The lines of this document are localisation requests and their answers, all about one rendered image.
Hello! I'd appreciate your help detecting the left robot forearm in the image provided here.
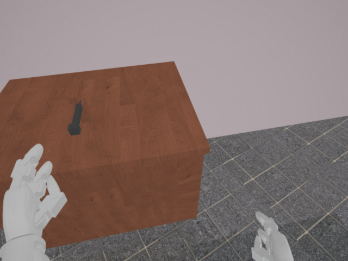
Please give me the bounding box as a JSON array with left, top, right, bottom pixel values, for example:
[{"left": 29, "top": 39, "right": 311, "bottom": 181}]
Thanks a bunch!
[{"left": 0, "top": 234, "right": 50, "bottom": 261}]

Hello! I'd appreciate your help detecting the tap lever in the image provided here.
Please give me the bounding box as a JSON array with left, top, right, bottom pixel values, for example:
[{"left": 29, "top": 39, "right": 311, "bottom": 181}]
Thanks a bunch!
[{"left": 67, "top": 101, "right": 83, "bottom": 135}]

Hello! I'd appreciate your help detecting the robot left hand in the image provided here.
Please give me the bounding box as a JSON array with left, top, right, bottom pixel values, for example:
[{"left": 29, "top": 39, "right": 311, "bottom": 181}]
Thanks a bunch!
[{"left": 3, "top": 144, "right": 67, "bottom": 242}]

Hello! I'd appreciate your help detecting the counter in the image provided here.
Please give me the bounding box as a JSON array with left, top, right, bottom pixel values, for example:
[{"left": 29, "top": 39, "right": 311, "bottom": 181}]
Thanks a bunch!
[{"left": 0, "top": 61, "right": 210, "bottom": 249}]

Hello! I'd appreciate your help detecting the robot right hand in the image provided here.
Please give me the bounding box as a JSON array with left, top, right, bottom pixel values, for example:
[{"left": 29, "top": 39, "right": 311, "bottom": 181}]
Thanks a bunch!
[{"left": 251, "top": 211, "right": 294, "bottom": 261}]

